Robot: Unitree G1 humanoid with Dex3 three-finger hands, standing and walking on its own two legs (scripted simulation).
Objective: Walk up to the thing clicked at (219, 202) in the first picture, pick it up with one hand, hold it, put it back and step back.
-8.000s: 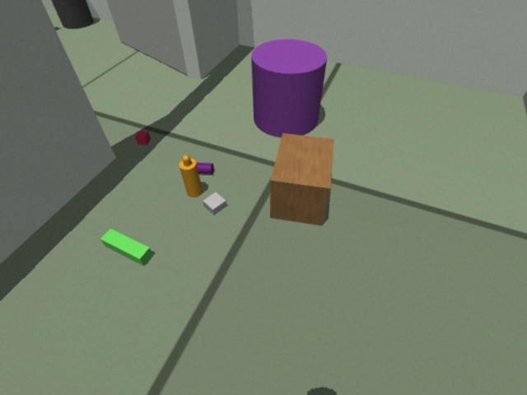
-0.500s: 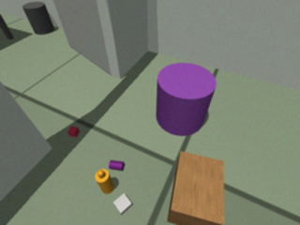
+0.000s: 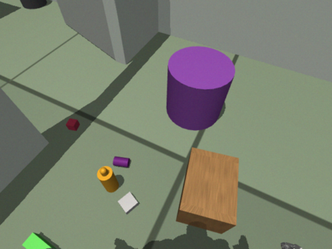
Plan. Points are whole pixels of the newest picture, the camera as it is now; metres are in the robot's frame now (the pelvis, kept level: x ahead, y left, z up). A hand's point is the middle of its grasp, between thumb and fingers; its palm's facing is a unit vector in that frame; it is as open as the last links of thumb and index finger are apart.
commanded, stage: walk up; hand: left
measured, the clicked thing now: (128, 202) +0.41 +0.22 -0.75
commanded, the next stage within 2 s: stand in 1.44 s
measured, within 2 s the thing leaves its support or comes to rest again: neither
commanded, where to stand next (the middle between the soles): +0.01 -0.02 m, yaw +0 degrees
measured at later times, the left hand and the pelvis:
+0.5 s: hand out of the picture +0.04 +0.21 -0.16, palm faces +0.03 -0.95 -0.30, open 7.4 cm; pelvis -0.03 -0.03 +0.00, yaw +2 degrees
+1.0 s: hand out of the picture +0.05 +0.24 -0.14, palm faces +0.01 -0.94 -0.35, open 7.4 cm; pelvis -0.02 -0.02 +0.01, yaw +1 degrees
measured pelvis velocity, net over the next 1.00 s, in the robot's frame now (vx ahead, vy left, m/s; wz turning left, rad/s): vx -0.02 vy -0.02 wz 0.01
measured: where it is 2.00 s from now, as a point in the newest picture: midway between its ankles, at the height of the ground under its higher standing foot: outside the picture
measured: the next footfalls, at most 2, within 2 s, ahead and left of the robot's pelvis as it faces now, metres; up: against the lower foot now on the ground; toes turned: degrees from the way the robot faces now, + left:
left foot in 0.38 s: -0.01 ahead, +0.09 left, +0.00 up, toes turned +0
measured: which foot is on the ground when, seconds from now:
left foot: down 0.00-0.08, up 0.10-0.36, down 0.38-1.00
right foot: down 0.00-1.00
